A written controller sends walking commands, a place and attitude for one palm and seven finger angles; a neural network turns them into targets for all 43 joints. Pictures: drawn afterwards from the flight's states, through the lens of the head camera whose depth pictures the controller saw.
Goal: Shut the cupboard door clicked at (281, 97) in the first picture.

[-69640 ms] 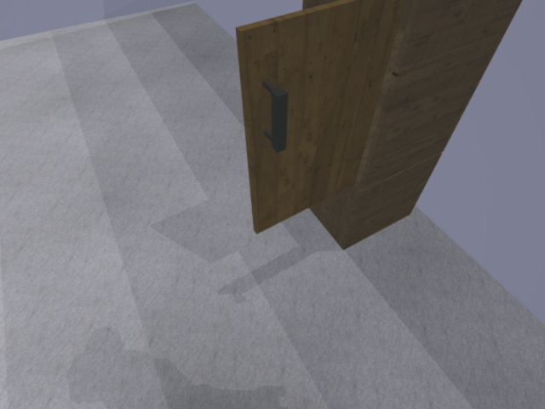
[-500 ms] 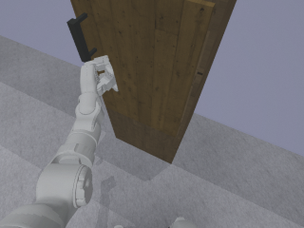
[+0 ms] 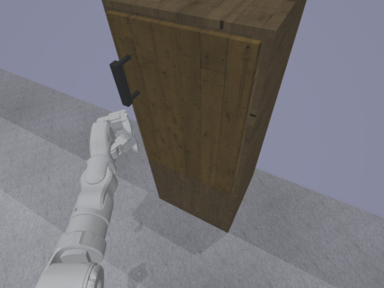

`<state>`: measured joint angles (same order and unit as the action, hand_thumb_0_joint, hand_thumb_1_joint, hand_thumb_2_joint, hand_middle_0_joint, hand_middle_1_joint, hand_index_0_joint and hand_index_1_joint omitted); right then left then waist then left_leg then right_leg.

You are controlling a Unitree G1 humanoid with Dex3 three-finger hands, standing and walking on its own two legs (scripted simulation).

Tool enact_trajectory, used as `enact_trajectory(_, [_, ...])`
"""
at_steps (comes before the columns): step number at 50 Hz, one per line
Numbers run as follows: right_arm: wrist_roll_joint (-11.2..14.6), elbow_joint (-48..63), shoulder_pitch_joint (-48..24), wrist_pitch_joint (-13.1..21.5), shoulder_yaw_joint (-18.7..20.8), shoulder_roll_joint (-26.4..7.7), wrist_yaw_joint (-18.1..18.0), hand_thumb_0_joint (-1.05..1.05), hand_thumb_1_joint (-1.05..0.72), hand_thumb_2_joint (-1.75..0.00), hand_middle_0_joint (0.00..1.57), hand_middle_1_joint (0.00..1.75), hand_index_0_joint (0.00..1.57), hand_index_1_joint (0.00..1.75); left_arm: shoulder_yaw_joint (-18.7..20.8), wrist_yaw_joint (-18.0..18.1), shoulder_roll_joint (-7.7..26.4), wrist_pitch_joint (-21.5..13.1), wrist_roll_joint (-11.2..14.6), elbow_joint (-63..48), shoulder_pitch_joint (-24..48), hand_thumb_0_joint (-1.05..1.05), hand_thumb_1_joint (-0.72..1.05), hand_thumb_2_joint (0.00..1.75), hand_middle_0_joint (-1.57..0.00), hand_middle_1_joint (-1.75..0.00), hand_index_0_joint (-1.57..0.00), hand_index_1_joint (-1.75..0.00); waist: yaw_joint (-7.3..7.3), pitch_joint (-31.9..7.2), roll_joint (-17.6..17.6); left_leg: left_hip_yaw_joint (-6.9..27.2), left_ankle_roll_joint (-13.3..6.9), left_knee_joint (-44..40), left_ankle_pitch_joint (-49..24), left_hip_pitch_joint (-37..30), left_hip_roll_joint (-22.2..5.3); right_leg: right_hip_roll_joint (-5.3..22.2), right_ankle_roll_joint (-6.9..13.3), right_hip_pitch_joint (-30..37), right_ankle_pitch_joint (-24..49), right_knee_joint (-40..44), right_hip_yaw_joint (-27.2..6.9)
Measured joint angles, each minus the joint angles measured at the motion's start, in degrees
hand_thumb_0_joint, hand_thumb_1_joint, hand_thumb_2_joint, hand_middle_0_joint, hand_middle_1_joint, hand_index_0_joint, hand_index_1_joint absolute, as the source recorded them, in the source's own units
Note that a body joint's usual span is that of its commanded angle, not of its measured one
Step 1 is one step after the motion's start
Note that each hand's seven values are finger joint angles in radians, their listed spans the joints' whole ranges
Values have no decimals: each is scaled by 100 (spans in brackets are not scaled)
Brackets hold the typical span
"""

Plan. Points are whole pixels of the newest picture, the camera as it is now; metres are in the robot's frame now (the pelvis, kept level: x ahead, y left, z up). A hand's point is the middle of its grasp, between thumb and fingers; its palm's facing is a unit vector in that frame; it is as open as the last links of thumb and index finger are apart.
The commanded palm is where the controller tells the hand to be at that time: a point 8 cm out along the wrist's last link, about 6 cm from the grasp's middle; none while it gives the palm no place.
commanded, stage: draw the hand back to the body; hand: left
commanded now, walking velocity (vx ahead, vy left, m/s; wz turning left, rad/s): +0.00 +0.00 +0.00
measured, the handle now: (127, 81) +0.63 +0.19 +0.10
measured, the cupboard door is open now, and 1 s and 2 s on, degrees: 0 0 0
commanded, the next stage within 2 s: step back with the hand held close in 1.28 s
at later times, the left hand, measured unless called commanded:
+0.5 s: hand (64, 191) +0.26 +0.21 +0.14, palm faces +0.31 -0.92 -0.23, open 3.4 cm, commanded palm +0.22 +0.25 +0.16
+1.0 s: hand out of the picture +0.18 +0.29 +0.18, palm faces +0.53 -0.73 -0.42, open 6.8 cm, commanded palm +0.14 +0.32 +0.19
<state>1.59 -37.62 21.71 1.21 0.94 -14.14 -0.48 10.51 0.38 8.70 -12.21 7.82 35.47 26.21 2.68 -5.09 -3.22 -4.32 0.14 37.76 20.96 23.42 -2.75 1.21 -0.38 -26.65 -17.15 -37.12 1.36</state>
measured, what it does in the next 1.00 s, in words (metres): stands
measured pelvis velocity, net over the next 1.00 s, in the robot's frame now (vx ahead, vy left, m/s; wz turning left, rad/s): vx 0.01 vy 0.01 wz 0.04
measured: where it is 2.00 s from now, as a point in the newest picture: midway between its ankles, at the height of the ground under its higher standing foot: outside the picture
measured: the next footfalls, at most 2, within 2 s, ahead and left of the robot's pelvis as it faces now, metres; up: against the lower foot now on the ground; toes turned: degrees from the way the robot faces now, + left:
none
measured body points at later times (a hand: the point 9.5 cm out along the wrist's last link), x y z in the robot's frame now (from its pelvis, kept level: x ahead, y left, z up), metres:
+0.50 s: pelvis -0.01 +0.00 +0.02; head -0.03 -0.02 +0.47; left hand +0.23 +0.26 +0.16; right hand +0.19 -0.21 -0.06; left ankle -0.02 +0.12 -0.72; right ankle +0.01 -0.12 -0.72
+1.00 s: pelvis +0.01 +0.01 +0.02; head -0.01 -0.02 +0.47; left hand +0.14 +0.33 +0.20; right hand +0.21 -0.21 -0.07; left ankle -0.02 +0.12 -0.72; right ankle +0.01 -0.12 -0.72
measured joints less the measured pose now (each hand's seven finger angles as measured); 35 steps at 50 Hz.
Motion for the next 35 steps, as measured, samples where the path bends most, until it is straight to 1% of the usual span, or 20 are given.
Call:
enact_trajectory(2, [29,8,-112,51,-9,-11,-77,1,-91,-90,20,30,20,30,-47,-28,9,161,70,-403,-281,2,90,90,-130,-150,-130,-150,-55,47,20,28,7,-97,-51,-185,2,-2,8,203,44,107,32])
enact_trajectory(7, [91,89,-530,214,-64,-61,-218,1,-91,-90,20,30,20,30,-198,-197,150,376,120,-1193,-726,2,90,90,-130,-150,-130,-150,-193,148,55,98,21,-263,-167,-525,27,19,24,580,130,277,105])
enact_trajectory(9, [124,144,-704,255,-93,-92,-254,1,-91,-90,20,30,20,30,-235,-333,190,538,187,-1412,-871,2,90,90,-129,-149,-129,-149,-254,162,35,121,20,-329,-213,-637,44,34,25,704,163,340,129])
enact_trajectory(11, [161,208,-867,268,-138,-113,-291,1,-91,-90,20,30,20,30,-234,-482,224,770,280,-1589,-1041,2,90,90,-127,-148,-128,-148,-303,164,15,140,17,-406,-262,-750,65,52,22,822,194,404,149])
enact_trajectory(12, [153,244,-959,262,-157,-105,-313,1,-91,-90,20,30,20,30,-281,-426,268,840,191,-1741,-1178,2,90,90,-126,-146,-126,-146,-315,198,9,142,15,-470,-293,-841,77,60,18,906,213,451,151])
enact_trajectory(13, [134,282,-1049,256,-173,-86,-339,1,-91,-90,20,30,20,30,-341,-317,319,838,76,-1919,-1356,2,90,90,-125,-145,-125,-145,-317,240,3,139,18,-557,-334,-940,86,65,14,999,242,520,150])
enact_trajectory(15, [103,365,-1181,248,-202,-38,-385,1,-91,-90,20,30,20,30,-421,-108,389,806,-76,-2268,-1731,2,90,90,-121,-141,-122,-141,-325,312,-6,137,18,-733,-423,-1110,97,68,8,1163,318,679,153])
enact_trajectory(18, [60,431,-1290,212,-257,32,-426,1,-91,-90,20,30,20,30,-469,118,443,811,-236,-2716,-2203,2,90,90,-115,-134,-115,-134,-378,445,16,155,15,-965,-541,-1329,107,67,12,1391,425,907,177])
enact_trajectory(21, [15,410,-1313,182,-310,90,-450,1,-91,-90,20,30,20,30,-420,279,508,835,-346,-3098,-2586,2,89,90,-108,-126,-108,-127,-448,550,34,176,20,-1151,-626,-1509,105,55,17,1596,518,1123,205])
enact_trajectory(25, [-41,317,-1235,197,-353,131,-463,1,-90,-90,20,30,20,30,-297,440,603,848,-434,-3596,-2997,2,89,90,-98,-115,-98,-115,-527,634,-7,202,17,-1330,-684,-1710,115,56,9,1831,589,1345,238])
enact_trajectory(28, [-79,233,-1154,210,-365,142,-456,1,-90,-90,20,30,20,30,-184,509,665,815,-460,-3983,-3283,2,89,90,-90,-107,-90,-107,-556,651,-74,206,3,-1422,-695,-1827,136,73,-10,1953,601,1439,244])
enact_trajectory(35, [-115,107,-1040,133,-327,171,-409,1,-90,-90,21,30,20,30,200,484,777,760,-433,-4619,-4079,2,89,90,-71,-86,-71,-86,-528,614,-173,153,-25,-1530,-655,-1991,156,87,-52,2084,565,1521,195])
